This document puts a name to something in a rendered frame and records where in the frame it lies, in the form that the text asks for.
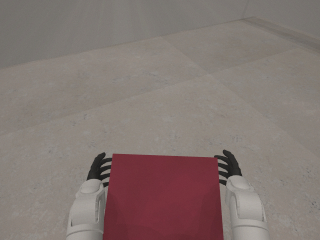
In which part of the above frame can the carton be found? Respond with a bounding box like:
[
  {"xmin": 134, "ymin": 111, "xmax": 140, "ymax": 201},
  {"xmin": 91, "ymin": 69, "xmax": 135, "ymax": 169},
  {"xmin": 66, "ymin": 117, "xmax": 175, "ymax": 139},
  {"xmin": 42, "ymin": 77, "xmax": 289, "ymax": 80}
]
[{"xmin": 102, "ymin": 153, "xmax": 224, "ymax": 240}]

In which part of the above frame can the robot right forearm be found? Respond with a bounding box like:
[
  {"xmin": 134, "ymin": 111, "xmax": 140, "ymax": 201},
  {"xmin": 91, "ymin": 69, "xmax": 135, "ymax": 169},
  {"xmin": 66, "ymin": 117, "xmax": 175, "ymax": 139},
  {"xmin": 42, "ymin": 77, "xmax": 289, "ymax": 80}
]
[{"xmin": 225, "ymin": 175, "xmax": 271, "ymax": 240}]

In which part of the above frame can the robot left forearm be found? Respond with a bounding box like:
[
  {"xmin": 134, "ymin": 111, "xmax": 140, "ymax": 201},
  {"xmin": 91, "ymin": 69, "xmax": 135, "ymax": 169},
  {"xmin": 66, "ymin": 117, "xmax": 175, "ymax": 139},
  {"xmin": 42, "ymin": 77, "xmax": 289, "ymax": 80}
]
[{"xmin": 66, "ymin": 179, "xmax": 106, "ymax": 240}]

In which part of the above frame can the left robot hand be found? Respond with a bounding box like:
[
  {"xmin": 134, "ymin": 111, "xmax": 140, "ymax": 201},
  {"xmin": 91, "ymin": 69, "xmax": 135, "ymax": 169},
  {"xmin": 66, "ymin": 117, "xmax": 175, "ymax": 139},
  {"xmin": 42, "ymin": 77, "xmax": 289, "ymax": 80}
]
[{"xmin": 87, "ymin": 152, "xmax": 112, "ymax": 187}]

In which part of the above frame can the right robot hand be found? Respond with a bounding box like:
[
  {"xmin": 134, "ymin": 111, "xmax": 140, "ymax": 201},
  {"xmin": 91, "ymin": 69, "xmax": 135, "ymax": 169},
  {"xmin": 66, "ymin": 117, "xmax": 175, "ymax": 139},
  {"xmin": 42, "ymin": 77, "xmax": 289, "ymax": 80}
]
[{"xmin": 214, "ymin": 149, "xmax": 242, "ymax": 186}]

